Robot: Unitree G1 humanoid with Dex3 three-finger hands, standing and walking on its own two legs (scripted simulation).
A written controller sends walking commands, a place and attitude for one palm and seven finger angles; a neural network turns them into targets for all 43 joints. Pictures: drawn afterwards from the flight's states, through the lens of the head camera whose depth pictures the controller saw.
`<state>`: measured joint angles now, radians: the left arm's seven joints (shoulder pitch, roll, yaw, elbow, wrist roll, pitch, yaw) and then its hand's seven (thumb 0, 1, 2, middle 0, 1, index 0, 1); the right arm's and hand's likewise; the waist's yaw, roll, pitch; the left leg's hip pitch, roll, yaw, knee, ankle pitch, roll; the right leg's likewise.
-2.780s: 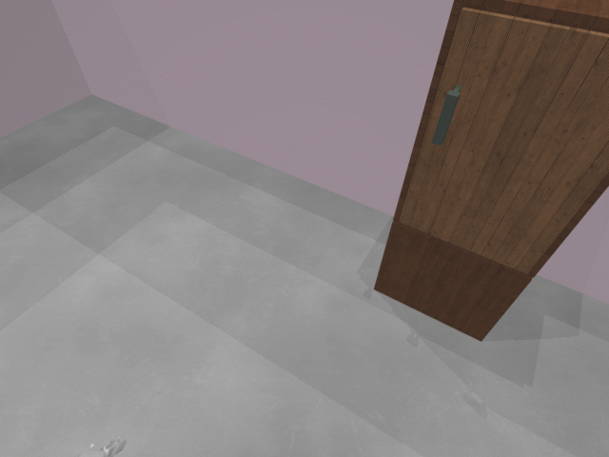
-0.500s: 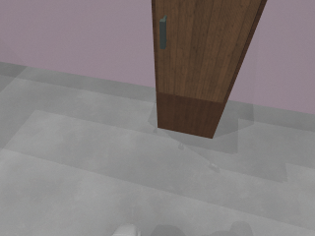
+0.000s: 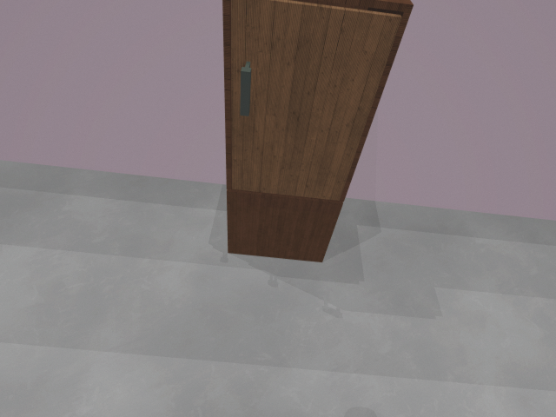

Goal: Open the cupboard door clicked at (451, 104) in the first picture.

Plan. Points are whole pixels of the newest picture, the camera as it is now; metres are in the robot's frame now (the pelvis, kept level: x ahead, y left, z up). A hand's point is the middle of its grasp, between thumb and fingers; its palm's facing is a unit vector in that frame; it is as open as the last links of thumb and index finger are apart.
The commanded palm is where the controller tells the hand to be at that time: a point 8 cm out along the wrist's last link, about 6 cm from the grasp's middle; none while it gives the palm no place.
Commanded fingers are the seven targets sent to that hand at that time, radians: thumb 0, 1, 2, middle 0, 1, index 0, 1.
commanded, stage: take the last steps up to it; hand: left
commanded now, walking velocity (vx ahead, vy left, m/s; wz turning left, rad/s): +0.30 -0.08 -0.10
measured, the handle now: (246, 88) +0.85 +0.13 +0.04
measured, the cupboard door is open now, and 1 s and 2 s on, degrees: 0 0 0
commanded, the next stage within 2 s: come to a stop and stand still in 0.74 s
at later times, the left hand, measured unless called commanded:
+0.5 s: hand (215, 400) +0.19 +0.10 -0.17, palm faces +0.06 -0.98 -0.21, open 7.1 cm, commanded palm none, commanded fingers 0.00 0.90 0.90 -0.20 -0.30 -0.20 -0.30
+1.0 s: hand (213, 353) +0.27 +0.12 -0.19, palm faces +0.07 -0.99 -0.15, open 7.4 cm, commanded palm none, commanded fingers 0.00 0.90 0.90 -0.20 -0.30 -0.20 -0.30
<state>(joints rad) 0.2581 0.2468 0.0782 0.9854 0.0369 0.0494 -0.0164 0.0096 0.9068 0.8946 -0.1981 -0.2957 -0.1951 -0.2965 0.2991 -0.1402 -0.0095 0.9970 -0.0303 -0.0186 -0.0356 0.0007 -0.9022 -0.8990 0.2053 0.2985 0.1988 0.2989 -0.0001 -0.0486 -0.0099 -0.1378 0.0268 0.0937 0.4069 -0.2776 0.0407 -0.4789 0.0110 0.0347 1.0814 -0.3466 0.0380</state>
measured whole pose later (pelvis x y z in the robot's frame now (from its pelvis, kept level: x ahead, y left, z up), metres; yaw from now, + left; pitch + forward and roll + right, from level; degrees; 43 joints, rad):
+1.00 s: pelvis +0.28 -0.04 -0.01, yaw +0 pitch -1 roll +0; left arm 0.29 0.15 0.04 1.09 0.02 0.01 0.03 0.01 0.91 0.89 -0.20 -0.30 -0.19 -0.30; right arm 0.19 -0.15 -0.03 1.05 -0.01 -0.04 -0.05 -0.02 -0.95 -0.90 0.20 0.30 0.20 0.30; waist 0.02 -0.05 0.07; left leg -0.22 0.01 0.18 0.44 -0.20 0.07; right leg -0.44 -0.07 -0.03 0.96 -0.34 0.03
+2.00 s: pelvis +0.25 -0.06 +0.00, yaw +0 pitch +1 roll -1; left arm 0.33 0.20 0.05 1.11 0.03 0.04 0.00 0.01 0.91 0.89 -0.20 -0.30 -0.19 -0.30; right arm 0.36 -0.09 0.00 1.10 -0.02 0.00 -0.04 0.00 -0.90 -0.90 0.20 0.30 0.20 0.30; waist 0.01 -0.07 -0.03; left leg -0.09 0.00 0.04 0.31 -0.23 0.02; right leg -0.44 -0.01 0.01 0.90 -0.28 0.03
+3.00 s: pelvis +0.27 -0.08 -0.01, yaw +0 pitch -1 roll -1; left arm 0.31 0.10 -0.01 1.13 0.02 -0.02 0.05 0.01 0.90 0.89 -0.20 -0.30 -0.20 -0.30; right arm 0.26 -0.17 -0.01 1.07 -0.02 -0.01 -0.03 0.00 -0.92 -0.90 0.20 0.30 0.19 0.30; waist 0.00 0.04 0.06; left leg -0.20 0.06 0.06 0.55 -0.33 0.00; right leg -0.21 0.01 -0.10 0.50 -0.27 -0.02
